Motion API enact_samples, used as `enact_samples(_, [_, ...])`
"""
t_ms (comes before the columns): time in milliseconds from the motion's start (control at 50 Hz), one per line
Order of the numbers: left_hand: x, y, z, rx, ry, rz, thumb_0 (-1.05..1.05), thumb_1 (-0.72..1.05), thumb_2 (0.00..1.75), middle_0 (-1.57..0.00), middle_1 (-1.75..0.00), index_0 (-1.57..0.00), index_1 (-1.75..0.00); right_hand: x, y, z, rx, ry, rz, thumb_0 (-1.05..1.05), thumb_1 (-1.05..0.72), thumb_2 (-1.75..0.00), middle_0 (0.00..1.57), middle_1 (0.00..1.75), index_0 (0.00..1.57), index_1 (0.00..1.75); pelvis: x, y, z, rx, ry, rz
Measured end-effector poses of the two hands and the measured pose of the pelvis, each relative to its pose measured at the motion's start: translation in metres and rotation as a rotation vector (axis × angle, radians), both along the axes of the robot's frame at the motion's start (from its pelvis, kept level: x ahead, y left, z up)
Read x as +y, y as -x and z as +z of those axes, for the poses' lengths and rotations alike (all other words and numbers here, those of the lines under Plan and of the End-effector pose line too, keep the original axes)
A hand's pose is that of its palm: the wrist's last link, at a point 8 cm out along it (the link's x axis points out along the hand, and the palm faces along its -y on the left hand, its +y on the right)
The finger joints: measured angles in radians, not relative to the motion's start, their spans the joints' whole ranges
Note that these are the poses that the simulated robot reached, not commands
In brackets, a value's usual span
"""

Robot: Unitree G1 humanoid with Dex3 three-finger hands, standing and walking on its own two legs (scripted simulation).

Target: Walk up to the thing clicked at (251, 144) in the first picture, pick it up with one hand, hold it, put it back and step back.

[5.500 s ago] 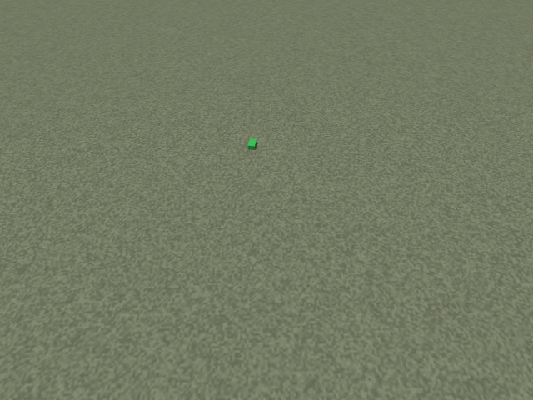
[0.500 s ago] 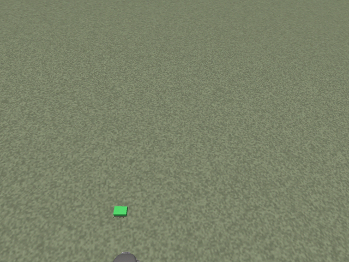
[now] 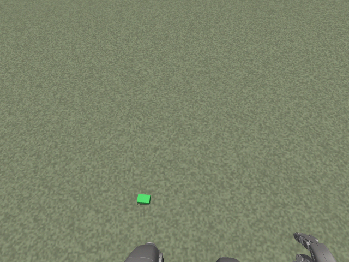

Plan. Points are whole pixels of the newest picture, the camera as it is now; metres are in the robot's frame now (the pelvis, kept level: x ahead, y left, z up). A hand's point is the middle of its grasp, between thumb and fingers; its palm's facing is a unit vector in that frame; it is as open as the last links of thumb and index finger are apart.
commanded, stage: walk up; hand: left
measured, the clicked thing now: (144, 198) +0.44 +0.23 -0.73
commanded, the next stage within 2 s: stand in 1.50 s
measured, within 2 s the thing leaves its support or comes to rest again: neither
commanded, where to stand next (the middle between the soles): +0.05 +0.03 m, yaw +0 degrees
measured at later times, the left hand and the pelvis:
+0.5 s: hand out of the picture +0.12 +0.31 -0.14, palm faces -0.04 -0.92 -0.39, open 7.4 cm; pelvis +0.01 +0.04 +0.01, yaw +0 degrees
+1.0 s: hand out of the picture +0.07 +0.28 -0.12, palm faces +0.00 -0.94 -0.34, open 7.4 cm; pelvis +0.01 +0.02 +0.04, yaw +1 degrees
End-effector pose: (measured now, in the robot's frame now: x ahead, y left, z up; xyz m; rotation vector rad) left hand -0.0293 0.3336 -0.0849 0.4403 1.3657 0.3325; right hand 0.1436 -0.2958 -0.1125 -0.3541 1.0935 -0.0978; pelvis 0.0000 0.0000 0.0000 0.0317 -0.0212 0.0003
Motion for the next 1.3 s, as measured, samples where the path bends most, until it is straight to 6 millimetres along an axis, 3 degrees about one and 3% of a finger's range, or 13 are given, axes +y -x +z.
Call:
enact_samples(100, [0.002, -0.051, -0.011, -0.094, 0.04, -0.042, 0.0, 0.9, 0.9, -0.21, -0.3, -0.2, -0.3, 0.021, -0.006, 0.011, -0.055, -0.02, -0.016, 0.01, -0.9, -0.9, 0.2, 0.3, 0.21, 0.3, 0.009, -0.006, 0.004, -0.016, 0.031, -0.004])
enact_samples(200, [-0.002, -0.095, -0.016, -0.203, 0.059, -0.096, 0.0, 0.91, 0.9, -0.21, -0.3, -0.2, -0.3, 0.018, 0.0, 0.008, -0.049, -0.012, -0.035, 0.01, -0.9, -0.9, 0.21, 0.3, 0.21, 0.3, 0.008, -0.009, -0.002, -0.021, 0.032, -0.004])
enact_samples(320, [-0.006, -0.117, -0.013, -0.242, 0.075, -0.129, 0.0, 0.9, 0.9, -0.21, -0.3, -0.2, -0.3, 0.01, 0.016, 0.004, 0.003, 0.011, -0.094, 0.01, -0.9, -0.9, 0.2, 0.3, 0.21, 0.3, 0.016, -0.009, -0.001, -0.024, 0.034, -0.001])
enact_samples(460, [0.012, -0.137, -0.016, -0.235, 0.105, -0.136, 0.0, 0.9, 0.9, -0.21, -0.3, -0.2, -0.3, 0.015, 0.056, 0.009, 0.075, 0.059, -0.128, 0.01, -0.9, -0.9, 0.2, 0.3, 0.2, 0.3, 0.036, -0.006, 0.004, -0.018, 0.028, -0.004])
enact_samples(540, [0.017, -0.139, -0.015, -0.225, 0.122, -0.122, 0.0, 0.91, 0.9, -0.21, -0.3, -0.2, -0.3, 0.024, 0.074, 0.014, 0.135, 0.057, -0.139, 0.01, -0.9, -0.9, 0.2, 0.3, 0.2, 0.3, 0.038, -0.006, 0.011, -0.022, 0.044, -0.004])
enact_samples(640, [0.015, -0.132, -0.012, -0.191, 0.142, -0.101, 0.0, 0.91, 0.9, -0.2, -0.3, -0.2, -0.3, 0.033, 0.077, 0.019, 0.157, 0.036, -0.135, 0.01, -0.9, -0.9, 0.2, 0.3, 0.2, 0.3, 0.038, -0.006, 0.02, -0.024, 0.044, -0.002])
enact_samples(900, [-0.005, -0.104, -0.001, -0.14, 0.166, -0.042, 0.0, 0.91, 0.9, -0.2, -0.3, -0.2, -0.3, 0.031, 0.031, 0.031, 0.06, -0.001, -0.096, 0.01, -0.9, -0.9, 0.2, 0.3, 0.21, 0.3, 0.028, -0.006, 0.034, -0.026, 0.032, 0.011])
enact_samples(1000, [-0.01, -0.097, 0.001, -0.127, 0.166, -0.027, 0.0, 0.91, 0.9, -0.2, -0.3, -0.2, -0.3, 0.026, 0.023, 0.033, 0.047, 0.0, -0.09, 0.01, -0.9, -0.9, 0.2, 0.3, 0.21, 0.3, 0.025, -0.007, 0.036, -0.023, 0.031, 0.013])
enact_samples(1300, [-0.014, -0.101, 0.002, -0.122, 0.165, -0.02, 0.0, 0.91, 0.9, -0.2, -0.3, -0.2, -0.3, 0.019, 0.049, 0.028, 0.127, 0.007, -0.119, 0.01, -0.9, -0.9, 0.2, 0.3, 0.2, 0.3, 0.021, -0.012, 0.037, -0.019, 0.033, 0.015])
